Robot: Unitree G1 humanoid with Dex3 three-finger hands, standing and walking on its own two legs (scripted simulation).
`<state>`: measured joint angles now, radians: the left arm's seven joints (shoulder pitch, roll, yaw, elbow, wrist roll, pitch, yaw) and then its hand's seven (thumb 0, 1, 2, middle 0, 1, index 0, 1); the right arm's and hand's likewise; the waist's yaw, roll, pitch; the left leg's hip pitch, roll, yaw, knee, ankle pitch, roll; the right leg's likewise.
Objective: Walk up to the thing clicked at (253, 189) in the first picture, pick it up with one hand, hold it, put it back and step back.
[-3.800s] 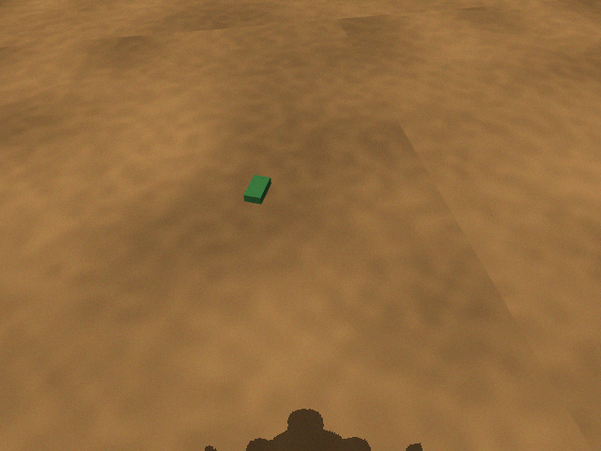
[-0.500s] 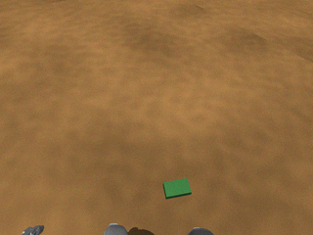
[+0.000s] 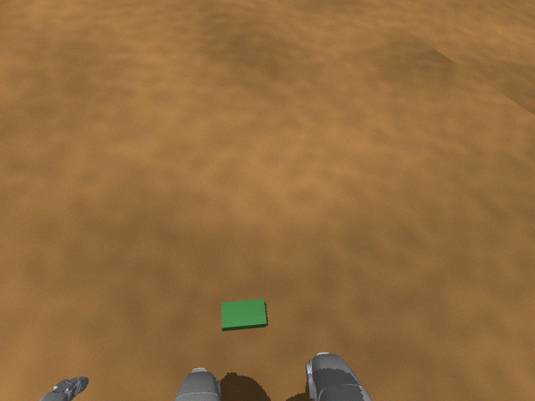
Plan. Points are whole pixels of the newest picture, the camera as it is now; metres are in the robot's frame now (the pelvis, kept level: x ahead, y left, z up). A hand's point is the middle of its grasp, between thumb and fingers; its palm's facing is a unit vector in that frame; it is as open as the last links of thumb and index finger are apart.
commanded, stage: walk up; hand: left
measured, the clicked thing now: (243, 314) +0.44 +0.05 -0.71
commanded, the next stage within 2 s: none
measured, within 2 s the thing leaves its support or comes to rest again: neither
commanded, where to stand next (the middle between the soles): +0.10 -0.24 m, yaw +5 degrees
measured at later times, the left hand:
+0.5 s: hand out of the picture +0.06 +0.03 -0.15, palm faces +0.00 -0.95 -0.32, open 7.4 cm
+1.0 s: hand out of the picture +0.00 +0.00 -0.10, palm faces +0.09 -0.86 -0.51, open 7.4 cm
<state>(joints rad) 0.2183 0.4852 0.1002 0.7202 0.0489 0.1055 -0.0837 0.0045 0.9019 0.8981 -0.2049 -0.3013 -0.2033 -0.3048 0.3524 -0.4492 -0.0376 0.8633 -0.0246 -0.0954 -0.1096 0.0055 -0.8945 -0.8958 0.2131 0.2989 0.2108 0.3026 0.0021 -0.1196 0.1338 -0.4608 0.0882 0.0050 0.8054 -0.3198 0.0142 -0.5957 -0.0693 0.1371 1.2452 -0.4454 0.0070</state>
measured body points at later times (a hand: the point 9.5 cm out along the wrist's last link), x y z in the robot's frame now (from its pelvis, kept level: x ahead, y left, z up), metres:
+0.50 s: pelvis +0.00 -0.23 +0.00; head +0.04 -0.21 +0.45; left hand +0.06 +0.08 -0.13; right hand +0.05 -0.57 -0.09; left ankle +0.04 -0.12 -0.70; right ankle +0.02 -0.33 -0.67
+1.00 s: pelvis +0.00 -0.30 +0.02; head +0.05 -0.32 +0.47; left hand -0.01 +0.04 -0.07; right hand +0.15 -0.61 -0.11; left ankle +0.00 -0.13 -0.68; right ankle +0.02 -0.42 -0.70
